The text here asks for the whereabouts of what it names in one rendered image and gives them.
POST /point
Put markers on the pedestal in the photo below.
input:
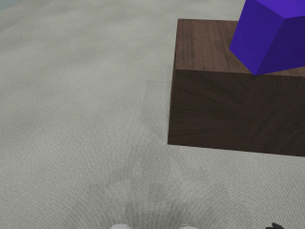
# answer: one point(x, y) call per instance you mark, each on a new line
point(217, 103)

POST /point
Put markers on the carton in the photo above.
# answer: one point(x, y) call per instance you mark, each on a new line
point(270, 36)

